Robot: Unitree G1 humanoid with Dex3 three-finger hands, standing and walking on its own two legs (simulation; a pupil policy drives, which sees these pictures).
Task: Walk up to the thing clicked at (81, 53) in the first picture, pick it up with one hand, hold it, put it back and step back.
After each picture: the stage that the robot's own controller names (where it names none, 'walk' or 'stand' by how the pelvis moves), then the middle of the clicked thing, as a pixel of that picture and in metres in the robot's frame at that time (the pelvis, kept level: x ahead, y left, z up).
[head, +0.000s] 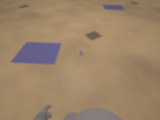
stand; (81, 52) +1.33 +0.25 -0.72
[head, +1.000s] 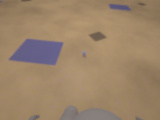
walk; (84, 53) +1.22 +0.16 -0.70
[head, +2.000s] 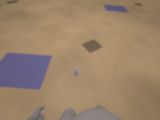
walk; (75, 71) +0.76 +0.20 -0.71
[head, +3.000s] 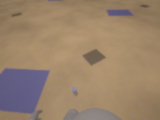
walk; (74, 90) +0.47 +0.22 -0.70
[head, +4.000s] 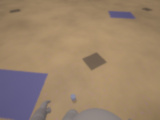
stand; (73, 97) +0.36 +0.19 -0.72
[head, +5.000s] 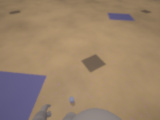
stand; (71, 100) +0.34 +0.20 -0.72
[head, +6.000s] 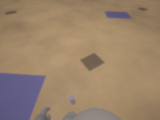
stand; (71, 99) +0.34 +0.21 -0.72
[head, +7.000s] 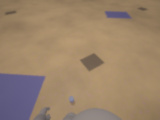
stand; (71, 99) +0.34 +0.21 -0.73
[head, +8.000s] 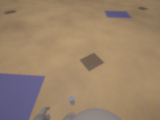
stand; (71, 99) +0.33 +0.21 -0.73
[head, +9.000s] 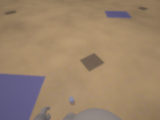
go down; (71, 100) +0.33 +0.21 -0.73
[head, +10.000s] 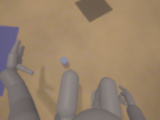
go down; (64, 61) +0.41 +0.24 -0.35
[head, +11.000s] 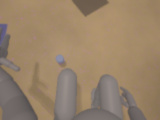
go down; (60, 59) +0.41 +0.26 -0.31
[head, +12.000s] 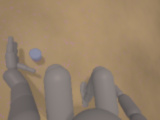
close in; (36, 55) +0.38 +0.30 -0.22
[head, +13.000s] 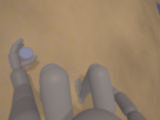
close; (26, 55) +0.38 +0.30 -0.22
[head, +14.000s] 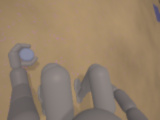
lift; (26, 55) +0.37 +0.30 -0.22
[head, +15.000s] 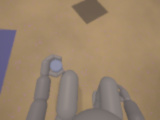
lift; (57, 67) +0.31 +0.25 -0.06
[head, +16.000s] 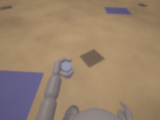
hold; (67, 70) +0.33 +0.17 +0.05
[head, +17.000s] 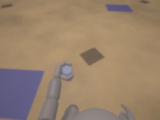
hold; (68, 73) +0.32 +0.17 +0.01
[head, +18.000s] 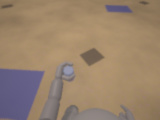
hold; (69, 74) +0.33 +0.16 +0.00
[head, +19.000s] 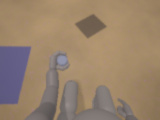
crouch; (63, 63) +0.39 +0.20 -0.07
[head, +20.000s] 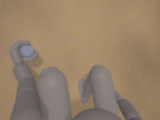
lower; (29, 53) +0.40 +0.30 -0.21
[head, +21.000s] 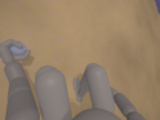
lower; (19, 51) +0.40 +0.31 -0.22
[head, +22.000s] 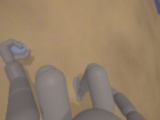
lower; (20, 51) +0.40 +0.31 -0.22
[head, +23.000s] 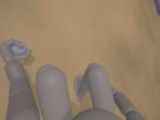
lower; (20, 51) +0.40 +0.31 -0.22
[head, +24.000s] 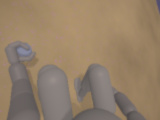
loosen; (25, 52) +0.39 +0.30 -0.22
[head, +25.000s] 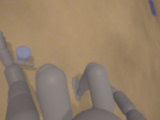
withdraw; (23, 54) +0.39 +0.29 -0.22
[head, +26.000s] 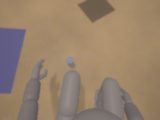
walk; (70, 61) +0.43 +0.22 -0.36
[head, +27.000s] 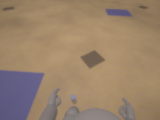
stand; (73, 98) +0.35 +0.17 -0.66
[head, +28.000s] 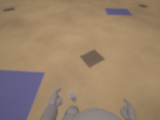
stand; (72, 96) +0.37 +0.19 -0.67
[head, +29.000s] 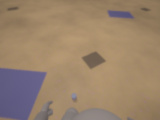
stand; (73, 96) +0.37 +0.17 -0.70
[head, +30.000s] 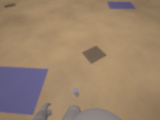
walk; (75, 91) +0.39 +0.17 -0.71
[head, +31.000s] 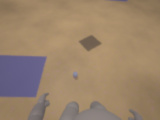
walk; (75, 75) +0.59 +0.17 -0.71
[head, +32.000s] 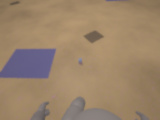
walk; (80, 61) +0.91 +0.26 -0.70
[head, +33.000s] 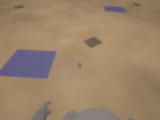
stand; (79, 63) +0.98 +0.22 -0.71
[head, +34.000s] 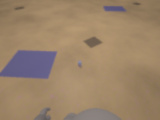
stand; (79, 63) +0.99 +0.22 -0.73
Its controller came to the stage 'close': yes
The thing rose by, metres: 0.71
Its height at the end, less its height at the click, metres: +0.00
